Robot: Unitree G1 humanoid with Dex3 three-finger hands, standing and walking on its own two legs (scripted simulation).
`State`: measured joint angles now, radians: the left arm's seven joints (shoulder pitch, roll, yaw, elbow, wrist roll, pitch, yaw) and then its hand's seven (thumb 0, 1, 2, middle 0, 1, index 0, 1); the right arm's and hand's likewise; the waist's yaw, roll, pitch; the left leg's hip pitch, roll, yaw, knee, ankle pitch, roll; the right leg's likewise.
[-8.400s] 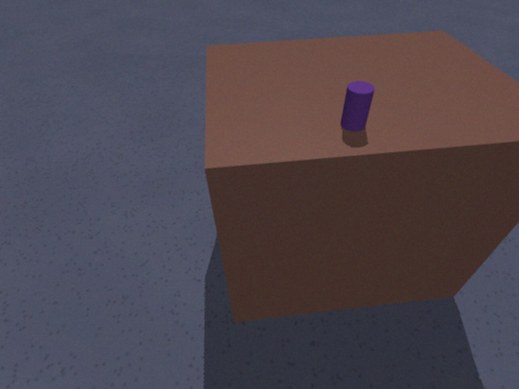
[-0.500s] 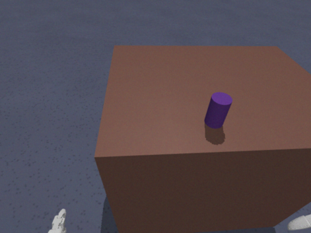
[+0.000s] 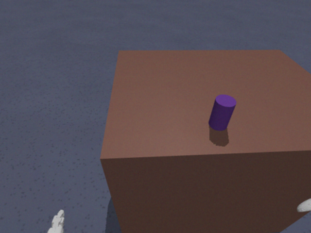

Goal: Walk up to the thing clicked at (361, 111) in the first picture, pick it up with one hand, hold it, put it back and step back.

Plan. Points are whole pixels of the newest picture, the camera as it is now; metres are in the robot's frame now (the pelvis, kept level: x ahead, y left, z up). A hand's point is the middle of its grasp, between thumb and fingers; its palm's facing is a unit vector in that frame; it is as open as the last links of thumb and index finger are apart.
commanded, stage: go down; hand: right
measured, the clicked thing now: (221, 113) +0.48 -0.19 +0.08
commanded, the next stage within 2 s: none
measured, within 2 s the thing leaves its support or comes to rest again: neither
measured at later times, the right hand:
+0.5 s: hand out of the picture +0.29 -0.32 +0.20, palm faces +0.24 +0.94 -0.23, open 17.7 cm
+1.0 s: hand out of the picture +0.34 -0.35 +0.20, palm faces +0.17 +0.98 -0.09, open 17.8 cm
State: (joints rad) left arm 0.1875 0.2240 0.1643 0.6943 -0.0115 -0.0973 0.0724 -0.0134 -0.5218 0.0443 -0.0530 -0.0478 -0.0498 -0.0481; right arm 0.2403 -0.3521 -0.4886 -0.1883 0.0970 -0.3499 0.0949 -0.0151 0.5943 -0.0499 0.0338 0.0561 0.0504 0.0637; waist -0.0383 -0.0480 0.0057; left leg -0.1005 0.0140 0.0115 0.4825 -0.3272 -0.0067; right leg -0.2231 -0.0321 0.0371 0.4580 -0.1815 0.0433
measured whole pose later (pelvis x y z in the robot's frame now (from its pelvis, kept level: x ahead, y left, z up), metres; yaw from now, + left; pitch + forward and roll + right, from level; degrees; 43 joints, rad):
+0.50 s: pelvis +0.01 -0.02 +0.00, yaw +1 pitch -1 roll +0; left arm 0.24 0.23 0.07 0.67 -0.01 -0.16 0.16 -0.01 -0.52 0.05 -0.06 -0.05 -0.06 -0.05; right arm -0.11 -0.50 -0.57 0.19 0.23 -0.10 0.37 -0.02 0.61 -0.04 0.03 0.05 0.05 0.06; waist -0.03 -0.03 -0.03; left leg -0.15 0.03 -0.01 0.48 -0.32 -0.03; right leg -0.27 -0.02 0.01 0.48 -0.20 0.02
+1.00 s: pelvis +0.01 -0.01 +0.00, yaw +1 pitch +3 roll +0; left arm 0.23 0.27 -0.01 0.74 -0.01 -0.22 0.21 -0.01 -0.53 0.06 -0.05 -0.05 -0.05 -0.06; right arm -0.42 -0.68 -0.61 0.62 0.24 0.08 0.53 -0.02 0.61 -0.03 0.03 0.05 0.04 0.05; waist -0.01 -0.04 -0.06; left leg -0.23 0.01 0.00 0.52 -0.34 -0.01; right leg -0.36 -0.04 0.03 0.52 -0.21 0.03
